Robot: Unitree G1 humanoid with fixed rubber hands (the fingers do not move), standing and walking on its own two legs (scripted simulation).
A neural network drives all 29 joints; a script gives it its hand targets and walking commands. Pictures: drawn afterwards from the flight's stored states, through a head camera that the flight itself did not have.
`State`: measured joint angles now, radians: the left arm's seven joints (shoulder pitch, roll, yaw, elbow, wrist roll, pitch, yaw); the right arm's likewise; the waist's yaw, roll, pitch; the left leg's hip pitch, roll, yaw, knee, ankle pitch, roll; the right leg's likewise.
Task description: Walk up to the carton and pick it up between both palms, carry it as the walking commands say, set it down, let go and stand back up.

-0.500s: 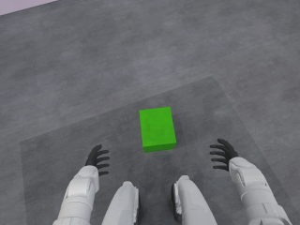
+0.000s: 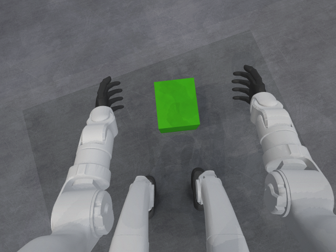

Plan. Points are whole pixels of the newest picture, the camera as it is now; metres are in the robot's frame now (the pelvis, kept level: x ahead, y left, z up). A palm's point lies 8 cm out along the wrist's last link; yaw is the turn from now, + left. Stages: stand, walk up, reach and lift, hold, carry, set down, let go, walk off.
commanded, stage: reach and lift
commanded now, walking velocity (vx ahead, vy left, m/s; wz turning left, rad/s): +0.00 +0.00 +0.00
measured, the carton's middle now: (176, 107) +0.53 -0.02 -0.59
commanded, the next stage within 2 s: none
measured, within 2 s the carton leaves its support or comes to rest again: neither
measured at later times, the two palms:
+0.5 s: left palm (110, 72) +0.52 +0.16 -0.13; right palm (242, 56) +0.55 -0.19 -0.13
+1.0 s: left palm (121, 89) +0.52 +0.17 -0.26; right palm (227, 76) +0.55 -0.18 -0.26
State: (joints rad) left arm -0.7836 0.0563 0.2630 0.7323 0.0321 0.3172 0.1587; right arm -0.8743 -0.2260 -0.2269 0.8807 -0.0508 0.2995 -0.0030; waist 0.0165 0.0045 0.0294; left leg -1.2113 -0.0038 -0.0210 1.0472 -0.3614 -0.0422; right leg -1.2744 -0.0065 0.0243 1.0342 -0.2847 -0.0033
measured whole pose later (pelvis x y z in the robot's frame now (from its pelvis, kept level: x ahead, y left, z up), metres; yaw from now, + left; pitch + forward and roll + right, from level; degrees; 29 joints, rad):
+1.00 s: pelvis -0.01 +0.01 -0.13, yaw +2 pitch +50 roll +3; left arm -1.20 0.12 0.36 0.78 0.06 0.16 0.17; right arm -1.33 -0.30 -0.34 0.98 -0.12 0.15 -0.02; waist 0.01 0.00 0.00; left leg -1.90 -0.05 -0.04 1.55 -0.52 -0.05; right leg -1.97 0.02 0.06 1.53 -0.43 0.02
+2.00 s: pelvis -0.03 +0.00 -0.31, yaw +4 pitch +34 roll +2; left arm -1.53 0.27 0.17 1.14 -0.14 0.07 0.14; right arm -1.62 -0.44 -0.10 1.30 0.15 0.03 -0.03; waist -0.02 0.04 0.51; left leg -2.18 -0.10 -0.04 2.24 -0.66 -0.08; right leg -2.24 -0.01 0.05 2.22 -0.58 0.02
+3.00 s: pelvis -0.03 +0.00 -0.32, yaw +5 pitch +32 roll +2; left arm -1.54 0.20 0.32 1.09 0.01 0.16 0.06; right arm -1.57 -0.37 -0.16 1.15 0.03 0.16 0.03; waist -0.04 0.05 0.51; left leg -2.18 -0.11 -0.05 2.29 -0.67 -0.09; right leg -2.23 -0.01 0.04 2.28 -0.60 0.00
